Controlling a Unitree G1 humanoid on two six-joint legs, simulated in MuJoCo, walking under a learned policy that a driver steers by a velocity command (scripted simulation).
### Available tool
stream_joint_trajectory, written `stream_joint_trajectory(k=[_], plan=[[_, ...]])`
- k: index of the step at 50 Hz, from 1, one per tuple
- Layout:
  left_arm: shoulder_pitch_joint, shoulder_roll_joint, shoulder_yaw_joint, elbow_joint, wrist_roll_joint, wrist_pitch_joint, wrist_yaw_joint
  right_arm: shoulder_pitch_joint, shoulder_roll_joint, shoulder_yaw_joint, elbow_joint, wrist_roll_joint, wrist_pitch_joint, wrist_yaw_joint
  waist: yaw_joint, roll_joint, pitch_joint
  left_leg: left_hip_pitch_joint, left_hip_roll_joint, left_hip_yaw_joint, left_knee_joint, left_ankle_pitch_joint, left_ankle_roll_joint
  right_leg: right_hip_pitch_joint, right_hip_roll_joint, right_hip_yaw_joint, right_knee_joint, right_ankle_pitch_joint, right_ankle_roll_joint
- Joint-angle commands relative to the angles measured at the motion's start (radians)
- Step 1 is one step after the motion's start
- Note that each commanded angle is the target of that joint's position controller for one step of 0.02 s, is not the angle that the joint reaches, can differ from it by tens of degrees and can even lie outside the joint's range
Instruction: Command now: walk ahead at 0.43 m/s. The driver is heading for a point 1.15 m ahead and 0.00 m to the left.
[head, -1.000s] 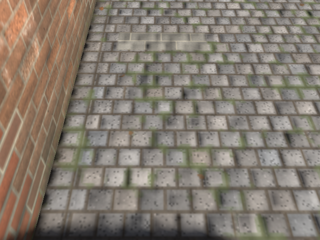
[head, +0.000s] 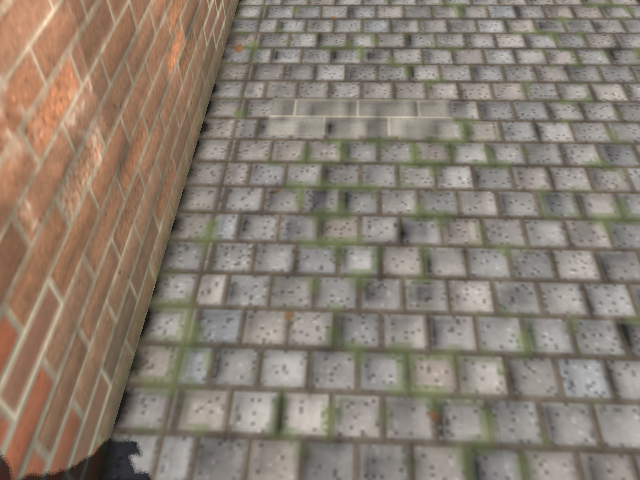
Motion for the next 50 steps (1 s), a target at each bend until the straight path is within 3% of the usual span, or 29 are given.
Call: stream_joint_trajectory(k=[1, 4, 6, 7, 9, 11, 12, 13, 14, 15, 16, 17, 22, 24, 31, 32, 33, 34, 35, 36, 39, 40, 41, 42, 43, 44, 45, 47, 50], plan=[[-0.025, 0.136, 0.013, -0.041, 0.009, -0.005, 0.025, -0.143, 0.000, 0.011, -0.120, -0.010, -0.003, 0.001, -0.018, -0.104, 0.155, -0.062, 0.012, 0.009, -0.268, 0.185, -0.039, -0.115, -0.179, 0.078, -0.153, 0.467, -0.128], [0.011, 0.183, 0.030, -0.038, -0.011, -0.012, 0.028, -0.224, -0.024, 0.014, -0.153, -0.003, 0.001, 0.005, -0.004, -0.130, 0.180, 0.073, -0.012, 0.013, -0.466, 0.297, -0.044, -0.152, -0.201, 0.056, -0.207, 0.369, -0.136], [0.027, 0.172, 0.034, -0.038, -0.005, -0.023, 0.024, -0.244, -0.056, 0.010, -0.155, 0.010, -0.004, 0.024, -0.006, -0.107, 0.166, 0.118, -0.010, -0.006, -0.549, 0.350, -0.025, -0.110, -0.237, 0.052, -0.187, 0.229, -0.116], [0.027, 0.183, 0.042, -0.041, -0.013, -0.018, 0.023, -0.252, -0.066, 0.005, -0.151, -0.008, -0.003, 0.032, -0.004, -0.096, 0.175, 0.139, -0.022, -0.006, -0.561, 0.313, -0.016, -0.080, -0.264, 0.069, -0.174, 0.276, -0.118], [0.012, 0.199, 0.051, -0.048, -0.002, 0.000, 0.021, -0.174, -0.108, -0.016, -0.132, -0.009, -0.007, 0.038, -0.058, -0.126, 0.117, 0.216, -0.062, 0.014, -0.559, 0.189, 0.017, 0.025, -0.272, 0.056, -0.024, 0.583, -0.091], [-0.011, 0.181, 0.048, -0.073, 0.015, 0.023, 0.024, 0.115, -0.182, -0.056, -0.029, 0.001, -0.008, 0.032, -0.197, -0.121, -0.053, 0.575, -0.115, 0.056, -0.529, 0.139, 0.072, -0.073, -0.199, -0.005, 0.394, 0.843, -0.050], [0.140, 0.087, 0.018, -0.090, 0.008, 0.005, 0.015, 0.264, -0.313, -0.083, 0.016, -0.032, -0.017, 0.022, -0.132, 0.031, -0.230, 0.959, 0.132, -0.326, -0.550, 0.041, 0.205, -0.409, -0.066, -0.001, 0.752, 0.467, 0.013], [0.258, 0.013, -0.004, -0.055, -0.044, -0.029, 0.011, 0.360, -0.308, -0.080, 0.045, -0.060, -0.018, 0.032, -0.119, 0.219, -0.454, 1.055, 0.339, -0.853, -0.838, -0.427, 0.320, -0.500, 0.067, 0.146, 1.008, -0.251, 0.037], [0.092, 0.139, 0.032, -0.085, -0.080, -0.056, 0.014, 0.302, -0.224, -0.054, 0.053, -0.052, -0.022, 0.028, -0.131, 0.219, -0.277, 0.911, 0.294, -0.823, -0.916, -0.465, 0.226, -0.615, 0.003, 0.215, 1.126, -0.246, 0.022], [-0.024, 0.173, 0.041, -0.133, -0.083, -0.063, 0.021, 0.188, -0.193, -0.040, 0.039, -0.045, -0.031, 0.019, -0.110, 0.188, -0.133, 0.763, 0.276, -0.681, -0.917, -0.353, 0.159, -0.668, -0.037, 0.173, 1.141, -0.176, 0.010], [-0.088, 0.181, 0.044, -0.149, -0.055, -0.065, 0.034, 0.100, -0.174, -0.032, 0.019, -0.048, -0.039, 0.015, -0.087, 0.079, -0.073, 0.624, 0.246, -0.545, -0.917, -0.193, 0.128, -0.647, -0.086, 0.153, 1.094, -0.080, 0.000], [-0.106, 0.168, 0.051, -0.153, -0.033, -0.057, 0.042, 0.054, -0.167, -0.031, 0.018, -0.052, -0.048, 0.011, -0.056, 0.044, -0.043, 0.512, 0.209, -0.431, -0.929, -0.073, 0.111, -0.594, -0.129, 0.151, 1.026, 0.012, -0.003], [-0.132, 0.113, 0.059, -0.172, -0.030, -0.014, 0.041, 0.161, -0.138, -0.018, 0.093, -0.039, -0.042, -0.016, -0.022, 0.089, 0.042, 0.488, 0.179, -0.288, -1.043, -0.038, 0.172, -0.703, -0.182, 0.104, 0.891, 0.103, 0.013], [-0.204, 0.152, 0.073, -0.196, -0.014, -0.005, 0.044, 0.170, -0.171, -0.026, 0.078, -0.038, -0.043, -0.024, -0.033, 0.065, 0.071, 0.498, 0.177, -0.268, -1.070, -0.048, 0.162, -0.785, -0.190, 0.103, 0.805, 0.198, 0.031], [-0.417, 0.142, 0.063, -0.256, -0.022, -0.010, 0.003, 0.258, -0.183, -0.025, 0.079, -0.024, -0.032, -0.047, -0.066, 0.071, 0.130, 0.518, 0.156, -0.121, -1.070, 0.018, 0.107, -0.747, -0.135, 0.054, 0.489, 0.507, 0.067], [-0.417, 0.146, 0.060, -0.258, -0.018, -0.018, -0.007, 0.257, -0.215, -0.035, 0.079, -0.024, -0.025, -0.046, -0.062, 0.092, 0.131, 0.531, 0.161, -0.105, -1.061, 0.014, 0.109, -0.725, -0.138, 0.063, 0.447, 0.510, 0.066], [-0.441, 0.146, 0.057, -0.269, -0.007, -0.016, -0.021, 0.278, -0.227, -0.038, 0.085, -0.018, -0.014, -0.042, -0.067, 0.049, 0.122, 0.548, 0.173, -0.087, -1.051, 0.039, 0.099, -0.699, -0.121, 0.049, 0.427, 0.482, 0.061], [-0.442, 0.138, 0.052, -0.272, 0.012, -0.012, -0.029, 0.310, -0.205, -0.031, 0.095, -0.011, -0.011, -0.032, -0.075, 0.026, 0.129, 0.571, 0.176, -0.064, -1.030, 0.055, 0.097, -0.683, -0.112, 0.043, 0.405, 0.456, 0.054], [-0.442, 0.158, 0.060, -0.277, -0.001, 0.004, -0.039, 0.289, -0.164, -0.018, 0.090, -0.021, -0.006, -0.025, -0.081, 0.079, 0.133, 0.590, 0.168, -0.044, -0.998, 0.056, 0.087, -0.658, -0.113, 0.040, 0.384, 0.447, 0.035], [-0.457, 0.154, 0.053, -0.286, -0.019, 0.010, -0.044, 0.269, -0.182, -0.029, 0.087, -0.008, 0.001, -0.027, -0.083, 0.097, 0.139, 0.593, 0.178, -0.050, -1.011, 0.023, 0.075, -0.633, -0.125, 0.043, 0.318, 0.408, 0.019], [-0.322, 0.229, 0.082, -0.265, -0.012, 0.007, -0.041, 0.251, -0.214, -0.042, 0.086, -0.012, 0.021, -0.032, -0.002, 0.098, 0.079, 0.686, 0.184, -0.056, -0.819, 0.314, 0.042, -0.472, -0.073, 0.006, 0.296, 0.227, -0.031], [-0.141, 0.286, 0.110, -0.200, -0.007, 0.004, -0.034, 0.246, -0.191, -0.033, 0.074, -0.020, 0.029, -0.031, 0.074, 0.051, -0.023, 0.645, 0.120, -0.007, -0.570, 0.425, 0.009, -0.270, -0.036, -0.031, 0.299, 0.207, -0.053], [-0.013, 0.390, 0.128, -0.188, 0.002, 0.002, -0.022, 0.329, -0.109, -0.003, 0.056, -0.054, 0.028, -0.029, 0.061, -0.188, -0.202, 0.425, 0.033, 0.033, -0.180, 0.142, -0.025, 0.029, -0.244, 0.224, 0.326, 0.219, -0.120], [0.039, 0.445, 0.132, -0.162, -0.001, -0.001, -0.039, 0.482, 0.045, 0.037, 0.063, -0.036, 0.000, -0.022, -0.013, -0.481, -0.336, 0.098, -0.156, -0.037, 0.131, -0.381, -0.061, 0.272, -0.410, 0.736, 0.089, -0.079, -0.269], [0.014, 0.326, 0.101, -0.170, -0.004, -0.015, -0.044, 0.370, -0.091, 0.010, 0.059, 0.002, -0.024, -0.021, 0.026, -0.300, -0.286, 0.007, -0.103, -0.150, 0.242, -0.355, -0.035, 0.200, -0.400, 0.800, -0.020, -0.218, -0.215], [-0.074, 0.271, 0.083, -0.183, -0.004, -0.023, -0.043, 0.222, -0.161, -0.008, 0.016, 0.019, -0.033, -0.021, 0.029, -0.195, -0.162, -0.055, -0.045, -0.127, 0.243, -0.263, -0.001, 0.083, -0.368, 0.646, 0.006, -0.178, -0.160], [-0.169, 0.248, 0.069, -0.205, 0.007, -0.023, -0.041, 0.149, -0.160, -0.008, -0.003, 0.007, -0.034, -0.030, 0.008, -0.105, -0.112, -0.022, 0.014, -0.111, 0.194, -0.161, 0.011, -0.046, -0.334, 0.519, 0.010, -0.067, -0.141], [-0.238, 0.193, 0.052, -0.207, 0.027, -0.025, -0.036, 0.151, -0.139, -0.017, -0.003, -0.014, -0.018, -0.030, -0.047, -0.138, -0.072, 0.084, 0.076, -0.119, 0.079, -0.048, 0.018, -0.199, -0.264, 0.358, -0.031, 0.065, -0.135], [-0.202, 0.199, 0.052, -0.183, 0.017, -0.031, -0.024, 0.156, -0.110, -0.020, 0.008, -0.016, 0.006, -0.027, -0.062, -0.109, -0.029, 0.079, 0.080, -0.094, -0.016, -0.009, 0.000, -0.228, -0.243, 0.262, -0.095, 0.165, -0.170]])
